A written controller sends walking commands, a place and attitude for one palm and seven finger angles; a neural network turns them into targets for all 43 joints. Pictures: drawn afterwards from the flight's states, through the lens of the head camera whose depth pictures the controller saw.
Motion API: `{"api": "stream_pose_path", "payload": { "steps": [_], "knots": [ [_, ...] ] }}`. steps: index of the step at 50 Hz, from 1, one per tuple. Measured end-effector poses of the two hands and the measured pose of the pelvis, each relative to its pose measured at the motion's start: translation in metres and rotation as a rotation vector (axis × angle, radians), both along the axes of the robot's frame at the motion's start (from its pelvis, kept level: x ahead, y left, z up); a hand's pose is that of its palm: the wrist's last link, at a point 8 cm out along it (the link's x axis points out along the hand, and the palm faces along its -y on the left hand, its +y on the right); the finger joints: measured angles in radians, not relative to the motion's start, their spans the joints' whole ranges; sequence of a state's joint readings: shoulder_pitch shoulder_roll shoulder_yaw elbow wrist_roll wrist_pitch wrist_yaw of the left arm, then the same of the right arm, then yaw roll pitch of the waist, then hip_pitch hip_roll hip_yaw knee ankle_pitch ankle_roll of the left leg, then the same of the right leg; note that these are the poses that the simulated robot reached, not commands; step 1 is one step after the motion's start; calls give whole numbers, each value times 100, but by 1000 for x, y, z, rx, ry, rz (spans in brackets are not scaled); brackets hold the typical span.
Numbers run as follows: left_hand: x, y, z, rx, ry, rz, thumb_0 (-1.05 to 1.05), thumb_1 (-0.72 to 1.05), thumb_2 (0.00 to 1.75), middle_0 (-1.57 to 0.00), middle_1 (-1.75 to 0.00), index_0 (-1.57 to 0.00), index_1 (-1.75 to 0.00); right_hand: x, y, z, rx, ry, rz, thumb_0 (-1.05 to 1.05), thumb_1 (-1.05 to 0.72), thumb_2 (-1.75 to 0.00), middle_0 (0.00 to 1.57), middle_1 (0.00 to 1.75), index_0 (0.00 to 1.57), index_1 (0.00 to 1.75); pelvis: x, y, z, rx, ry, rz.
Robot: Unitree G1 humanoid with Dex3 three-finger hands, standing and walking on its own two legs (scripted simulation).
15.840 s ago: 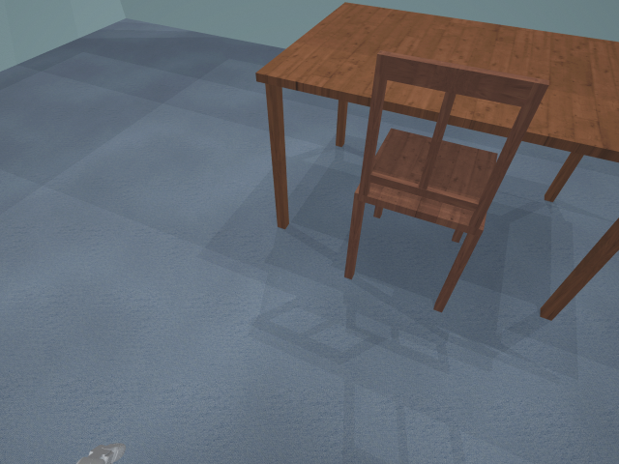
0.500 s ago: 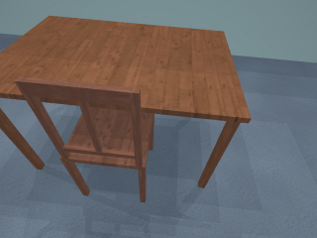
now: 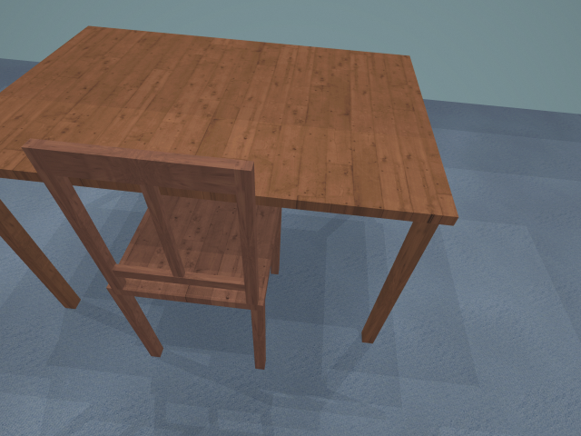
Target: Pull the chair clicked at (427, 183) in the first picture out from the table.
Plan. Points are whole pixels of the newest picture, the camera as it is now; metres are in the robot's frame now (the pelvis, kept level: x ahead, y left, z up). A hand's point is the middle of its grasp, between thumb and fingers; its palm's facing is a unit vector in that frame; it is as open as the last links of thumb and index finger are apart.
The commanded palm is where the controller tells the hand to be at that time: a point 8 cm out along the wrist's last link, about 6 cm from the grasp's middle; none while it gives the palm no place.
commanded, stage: look again from close up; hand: left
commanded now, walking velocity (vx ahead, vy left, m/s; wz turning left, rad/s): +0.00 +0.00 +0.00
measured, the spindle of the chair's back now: (165, 234) +0.49 +0.28 -0.09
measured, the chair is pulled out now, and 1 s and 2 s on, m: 0.00 0.00 0.00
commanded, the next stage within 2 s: none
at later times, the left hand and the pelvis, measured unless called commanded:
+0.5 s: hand out of the picture -0.02 +0.15 -0.18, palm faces +0.05 -0.99 -0.15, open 7.4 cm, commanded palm none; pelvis +0.00 +0.00 +0.00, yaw +0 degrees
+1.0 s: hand out of the picture -0.02 +0.14 -0.18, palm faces +0.06 -0.99 -0.15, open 7.4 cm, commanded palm none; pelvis +0.00 -0.01 +0.00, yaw +0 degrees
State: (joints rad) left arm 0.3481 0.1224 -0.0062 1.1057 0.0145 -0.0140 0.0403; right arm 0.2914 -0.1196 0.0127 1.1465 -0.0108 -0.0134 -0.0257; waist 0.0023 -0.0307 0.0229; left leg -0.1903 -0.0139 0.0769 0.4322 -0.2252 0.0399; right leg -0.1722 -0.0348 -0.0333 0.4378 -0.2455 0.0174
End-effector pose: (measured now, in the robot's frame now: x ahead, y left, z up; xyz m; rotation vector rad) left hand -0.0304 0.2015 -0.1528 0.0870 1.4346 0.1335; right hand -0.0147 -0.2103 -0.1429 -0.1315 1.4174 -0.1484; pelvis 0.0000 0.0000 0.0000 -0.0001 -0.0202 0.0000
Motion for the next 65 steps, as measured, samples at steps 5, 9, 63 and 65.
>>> {"api": "stream_pose_path", "payload": {
  "steps": [5, 9, 63, 65],
  "knots": [
    [1, -1, 0, 0, -2, 3, 0, 90, 90, -19, -30, -20, -30, 0, 0, 0, 2, 3, 0, 0, -91, -90, 20, 29, 20, 30, 1, -1, 0, 0, 1, 2],
    [2, -1, 1, 2, -4, 4, 0, 90, 90, -19, -30, -20, -30, 0, 0, 0, 3, 4, 0, 0, -91, -90, 20, 29, 20, 30, 1, -1, 0, 0, 1, 3],
    [-3, -14, 4, 11, 6, 22, 0, 90, 90, -19, -30, -20, -30, -1, -10, -3, 17, 12, 8, 0, -91, -90, 20, 29, 20, 30, 2, -14, 1, 5, 4, 10],
    [-3, -14, 4, 11, 7, 23, 0, 90, 90, -19, -30, -20, -30, -1, -10, -3, 17, 13, 7, 0, -91, -90, 20, 29, 20, 30, 2, -15, 1, 5, 5, 10]
  ]
}}
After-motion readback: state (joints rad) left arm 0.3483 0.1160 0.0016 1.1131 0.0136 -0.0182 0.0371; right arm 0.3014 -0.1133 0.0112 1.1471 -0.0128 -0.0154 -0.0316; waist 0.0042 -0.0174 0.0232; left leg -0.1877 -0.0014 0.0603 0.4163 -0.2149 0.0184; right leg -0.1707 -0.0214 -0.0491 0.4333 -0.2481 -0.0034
